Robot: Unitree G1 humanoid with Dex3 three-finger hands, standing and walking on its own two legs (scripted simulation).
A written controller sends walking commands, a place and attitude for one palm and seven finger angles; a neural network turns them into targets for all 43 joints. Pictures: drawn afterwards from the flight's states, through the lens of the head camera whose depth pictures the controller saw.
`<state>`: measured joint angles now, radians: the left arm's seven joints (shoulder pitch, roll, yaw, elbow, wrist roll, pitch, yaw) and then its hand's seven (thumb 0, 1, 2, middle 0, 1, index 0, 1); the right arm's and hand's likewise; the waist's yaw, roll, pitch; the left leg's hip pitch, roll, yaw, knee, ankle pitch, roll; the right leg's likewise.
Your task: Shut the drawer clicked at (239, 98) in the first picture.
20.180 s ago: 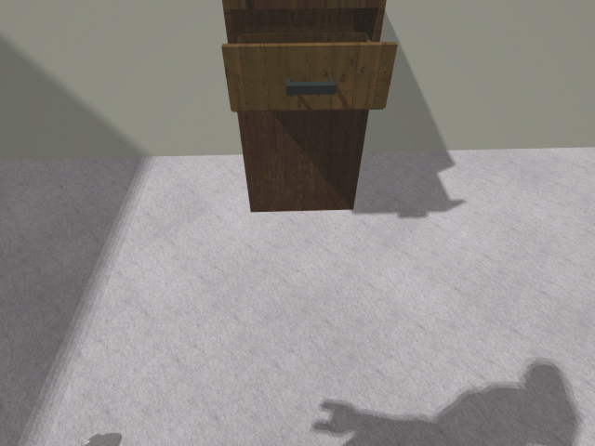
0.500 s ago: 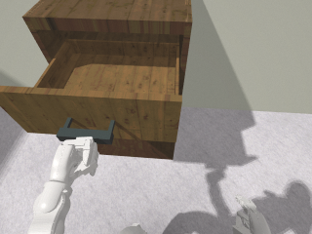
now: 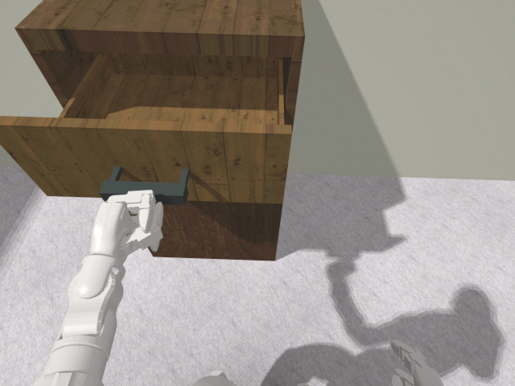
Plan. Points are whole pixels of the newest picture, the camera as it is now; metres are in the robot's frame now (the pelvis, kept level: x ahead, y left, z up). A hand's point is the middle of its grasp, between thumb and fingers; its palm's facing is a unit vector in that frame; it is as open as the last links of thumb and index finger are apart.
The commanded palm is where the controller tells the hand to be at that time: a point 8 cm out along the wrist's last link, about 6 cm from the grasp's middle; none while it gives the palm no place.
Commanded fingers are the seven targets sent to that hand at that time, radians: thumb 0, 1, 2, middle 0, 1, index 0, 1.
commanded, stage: push the drawer shut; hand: left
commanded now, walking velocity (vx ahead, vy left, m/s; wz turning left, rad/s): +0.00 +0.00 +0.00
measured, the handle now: (148, 182) +0.42 +0.19 +0.07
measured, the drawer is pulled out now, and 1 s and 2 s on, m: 0.20 0.08 0.00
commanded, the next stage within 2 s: pull the fist back off the drawer in 1.98 s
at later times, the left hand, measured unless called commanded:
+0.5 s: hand (169, 193) +0.41 +0.15 +0.06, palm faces -0.02 -1.00 -0.04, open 3.2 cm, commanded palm +0.39 +0.21 +0.07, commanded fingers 0.00 0.90 0.90 -1.40 -1.60 -1.40 -1.60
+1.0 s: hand (173, 166) +0.46 +0.16 +0.06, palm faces -0.01 -1.00 -0.03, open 3.2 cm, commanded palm +0.45 +0.21 +0.07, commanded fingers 0.00 0.90 0.90 -1.40 -1.60 -1.40 -1.60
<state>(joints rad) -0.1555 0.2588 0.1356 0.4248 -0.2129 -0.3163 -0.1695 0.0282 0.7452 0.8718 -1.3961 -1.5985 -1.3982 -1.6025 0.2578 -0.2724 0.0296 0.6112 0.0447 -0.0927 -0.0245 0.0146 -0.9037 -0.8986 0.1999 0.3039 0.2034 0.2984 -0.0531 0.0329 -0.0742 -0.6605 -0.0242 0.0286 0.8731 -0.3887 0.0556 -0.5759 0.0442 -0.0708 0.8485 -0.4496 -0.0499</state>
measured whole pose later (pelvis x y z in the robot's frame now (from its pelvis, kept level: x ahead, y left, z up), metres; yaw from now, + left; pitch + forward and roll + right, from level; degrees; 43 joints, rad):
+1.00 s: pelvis +0.00 +0.00 -0.01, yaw -1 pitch +16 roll -2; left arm -0.72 0.36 0.28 1.06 -0.12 -0.42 -0.15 0.03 0.75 0.88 -1.40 -1.60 -1.40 -1.60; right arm 0.36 -0.27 0.03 0.67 0.02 0.00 0.01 0.01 -0.91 -0.90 0.20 0.30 0.20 0.30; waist -0.14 0.03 -0.09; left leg -0.81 -0.01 0.03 0.93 -0.40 0.06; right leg -0.72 0.06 -0.07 0.90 -0.45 -0.05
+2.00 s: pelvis -0.01 +0.02 -0.03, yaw -1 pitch +23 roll -5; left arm -1.12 0.53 0.34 1.36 0.00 -0.39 -0.09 0.09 0.63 0.91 -1.40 -1.60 -1.40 -1.60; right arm 0.45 -0.28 0.05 0.68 -0.04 0.02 0.03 0.01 -0.90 -0.90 0.20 0.30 0.20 0.30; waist -0.24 0.05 -0.10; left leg -1.03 0.00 0.00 1.04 -0.41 0.08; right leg -0.91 0.06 -0.11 0.95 -0.45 -0.03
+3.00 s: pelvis +0.03 +0.01 -0.01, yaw -3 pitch +20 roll -3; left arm -0.74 0.40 0.35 0.96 -0.11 -0.37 -0.13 0.02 0.90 0.90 -1.39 -1.60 -1.40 -1.60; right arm 0.43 -0.27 0.01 0.60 0.00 0.10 0.05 0.01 -0.91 -0.90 0.20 0.30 0.20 0.30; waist -0.15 0.05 -0.13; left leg -0.85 0.01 0.05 0.94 -0.44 0.07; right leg -0.76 0.08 -0.04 0.86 -0.46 -0.03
